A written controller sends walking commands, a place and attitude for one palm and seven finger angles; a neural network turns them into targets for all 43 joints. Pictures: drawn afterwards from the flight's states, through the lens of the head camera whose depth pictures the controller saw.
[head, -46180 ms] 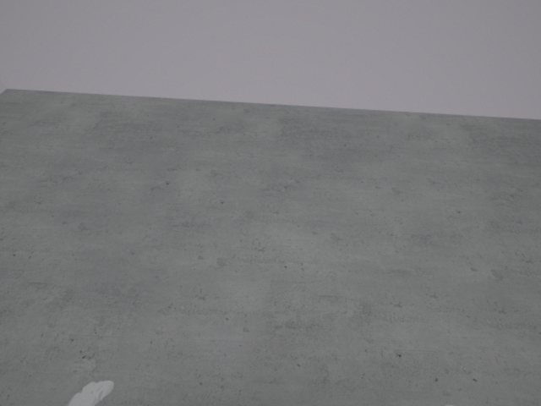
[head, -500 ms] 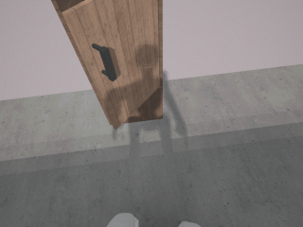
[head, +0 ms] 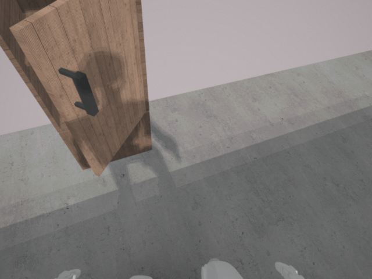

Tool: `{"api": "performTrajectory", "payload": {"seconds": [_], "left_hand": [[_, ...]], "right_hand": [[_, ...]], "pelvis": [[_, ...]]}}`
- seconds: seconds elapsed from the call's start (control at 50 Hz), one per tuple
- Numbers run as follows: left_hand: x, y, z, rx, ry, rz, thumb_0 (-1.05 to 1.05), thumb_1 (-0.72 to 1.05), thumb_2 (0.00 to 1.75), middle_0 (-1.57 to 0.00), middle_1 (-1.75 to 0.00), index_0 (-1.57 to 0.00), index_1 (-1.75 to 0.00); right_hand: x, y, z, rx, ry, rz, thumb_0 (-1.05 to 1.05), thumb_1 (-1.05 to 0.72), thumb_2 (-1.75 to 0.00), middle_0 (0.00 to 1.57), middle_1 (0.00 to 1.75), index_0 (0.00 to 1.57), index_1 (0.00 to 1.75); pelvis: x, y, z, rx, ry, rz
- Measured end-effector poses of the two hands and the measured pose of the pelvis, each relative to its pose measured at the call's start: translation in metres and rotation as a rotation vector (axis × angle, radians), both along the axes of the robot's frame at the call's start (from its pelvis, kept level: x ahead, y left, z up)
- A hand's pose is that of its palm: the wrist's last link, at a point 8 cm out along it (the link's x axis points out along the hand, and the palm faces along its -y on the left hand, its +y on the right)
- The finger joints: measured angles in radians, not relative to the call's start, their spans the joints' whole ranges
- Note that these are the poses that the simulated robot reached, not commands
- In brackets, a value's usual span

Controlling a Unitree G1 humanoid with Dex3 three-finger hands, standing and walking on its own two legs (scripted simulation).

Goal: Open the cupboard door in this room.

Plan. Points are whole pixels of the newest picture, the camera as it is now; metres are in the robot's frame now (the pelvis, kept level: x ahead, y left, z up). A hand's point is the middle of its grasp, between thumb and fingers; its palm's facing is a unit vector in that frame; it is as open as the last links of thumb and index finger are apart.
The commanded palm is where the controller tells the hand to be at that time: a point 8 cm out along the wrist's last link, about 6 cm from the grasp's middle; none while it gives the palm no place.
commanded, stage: walk to a spot facing it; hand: left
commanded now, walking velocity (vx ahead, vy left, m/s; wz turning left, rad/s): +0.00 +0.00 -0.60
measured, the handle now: (79, 92) +0.48 +0.32 +0.05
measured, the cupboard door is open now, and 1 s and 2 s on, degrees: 45 45 45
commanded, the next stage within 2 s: none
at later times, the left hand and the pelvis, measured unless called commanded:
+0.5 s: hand (137, 256) +0.17 +0.13 -0.16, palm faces -0.35 -0.90 -0.25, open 7.4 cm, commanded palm none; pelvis +0.02 -0.03 +0.00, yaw -21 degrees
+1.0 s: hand (193, 205) +0.31 +0.00 -0.16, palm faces -0.67 -0.72 -0.19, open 7.4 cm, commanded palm none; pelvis +0.09 -0.07 +0.00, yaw -40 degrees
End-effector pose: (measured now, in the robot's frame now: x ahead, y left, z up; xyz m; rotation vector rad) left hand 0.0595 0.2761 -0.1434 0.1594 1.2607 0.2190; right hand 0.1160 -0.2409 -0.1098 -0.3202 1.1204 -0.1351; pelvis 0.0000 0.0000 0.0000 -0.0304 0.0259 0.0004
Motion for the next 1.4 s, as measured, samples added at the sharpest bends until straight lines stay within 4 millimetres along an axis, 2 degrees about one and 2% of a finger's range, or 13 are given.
{"api": "performTrajectory", "payload": {"seconds": [0.12, 0.3, 0.38, 0.48, 0.64, 0.78, 0.9, 1.0, 1.06, 1.1, 1.16, 1.28, 1.4], "left_hand": [[0.046, -0.009, 0.009, -0.004, -0.028, -0.124, 0.00, 0.91, 0.90, -0.19, -0.30, -0.19, -0.30], [0.115, -0.071, 0.011, 0.036, -0.100, -0.350, 0.00, 0.91, 0.90, -0.20, -0.30, -0.19, -0.30], [0.118, -0.090, 0.018, 0.038, -0.088, -0.391, 0.00, 0.91, 0.90, -0.20, -0.30, -0.20, -0.30], [0.121, -0.102, 0.018, 0.014, -0.048, -0.451, 0.00, 0.90, 0.90, -0.20, -0.30, -0.20, -0.30], [0.147, -0.093, -0.002, -0.039, -0.028, -0.495, 0.00, 0.90, 0.90, -0.20, -0.30, -0.20, -0.30], [0.193, -0.105, 0.008, -0.068, -0.033, -0.577, 0.00, 0.91, 0.90, -0.20, -0.30, -0.20, -0.30], [0.239, -0.157, 0.014, -0.076, -0.042, -0.707, 0.00, 0.91, 0.90, -0.19, -0.30, -0.19, -0.30], [0.281, -0.232, 0.014, -0.076, -0.071, -0.843, 0.00, 0.91, 0.90, -0.19, -0.30, -0.19, -0.30], [0.303, -0.275, 0.007, -0.077, -0.152, -0.889, 0.00, 0.91, 0.90, -0.20, -0.30, -0.19, -0.30], [0.307, -0.291, 0.009, -0.075, -0.170, -0.888, 0.00, 0.91, 0.90, -0.20, -0.30, -0.19, -0.30], [0.303, -0.301, 0.013, -0.054, -0.124, -0.888, 0.00, 0.91, 0.90, -0.20, -0.30, -0.20, -0.30], [0.299, -0.311, 0.013, -0.036, 0.015, -0.891, 0.00, 0.91, 0.90, -0.20, -0.30, -0.20, -0.30], [0.317, -0.313, 0.003, -0.031, 0.105, -0.841, 0.00, 0.91, 0.90, -0.20, -0.30, -0.20, -0.30]], "right_hand": [[-0.063, -0.013, -0.005, 0.009, 0.103, -0.138, 0.00, -0.90, -0.90, 0.21, 0.30, 0.20, 0.30], [-0.144, -0.055, -0.043, 0.057, 0.200, -0.377, 0.00, -0.90, -0.90, 0.21, 0.30, 0.20, 0.30], [-0.148, -0.062, -0.035, 0.064, 0.189, -0.435, 0.01, -0.91, -0.90, 0.20, 0.30, 0.20, 0.30], [-0.135, -0.060, -0.022, 0.073, 0.101, -0.486, 0.01, -0.91, -0.90, 0.20, 0.30, 0.20, 0.30], [-0.115, -0.036, -0.018, 0.038, 0.005, -0.531, 0.00, -0.91, -0.90, 0.20, 0.30, 0.20, 0.30], [-0.150, -0.005, -0.003, 0.050, 0.099, -0.607, 0.00, -0.90, -0.90, 0.21, 0.30, 0.20, 0.30], [-0.191, 0.011, -0.006, 0.102, 0.197, -0.748, 0.00, -0.90, -0.90, 0.21, 0.30, 0.20, 0.30], [-0.222, 0.014, -0.023, 0.174, 0.284, -0.870, 0.00, -0.90, -0.90, 0.21, 0.30, 0.20, 0.30], [-0.231, 0.004, -0.042, 0.221, 0.334, -0.915, 0.00, -0.90, -0.90, 0.21, 0.30, 0.20, 0.30], [-0.223, -0.013, -0.045, 0.230, 0.336, -0.932, 0.01, -0.90, -0.90, 0.20, 0.30, 0.20, 0.30], [-0.191, -0.052, -0.039, 0.203, 0.254, -0.942, 0.01, -0.91, -0.90, 0.20, 0.30, 0.20, 0.30], [-0.104, -0.134, -0.018, 0.128, 0.026, -0.925, 0.01, -0.91, -0.90, 0.20, 0.30, 0.20, 0.30], [-0.014, -0.197, -0.007, 0.077, -0.094, -0.871, 0.00, -0.91, -0.90, 0.20, 0.30, 0.20, 0.30]], "pelvis": [[0.004, -0.002, 0.004, -0.012, -0.004, -0.092], [0.009, -0.029, -0.017, 0.027, -0.021, -0.233], [0.009, -0.032, -0.007, 0.038, -0.034, -0.284], [0.014, -0.031, 0.000, 0.054, -0.030, -0.352], [0.037, -0.010, -0.011, 0.013, 0.002, -0.436], [0.058, -0.016, 0.004, -0.003, 0.004, -0.524], [0.077, -0.037, 0.006, 0.004, 0.004, -0.619], [0.093, -0.072, -0.004, 0.023, -0.002, -0.693], [0.099, -0.098, -0.020, 0.035, -0.011, -0.721], [0.104, -0.109, -0.020, 0.026, -0.024, -0.736], [0.115, -0.126, -0.010, 0.025, -0.026, -0.764], [0.149, -0.160, 0.004, 0.038, -0.011, -0.821], [0.202, -0.193, 0.002, 0.022, -0.007, -0.854]]}}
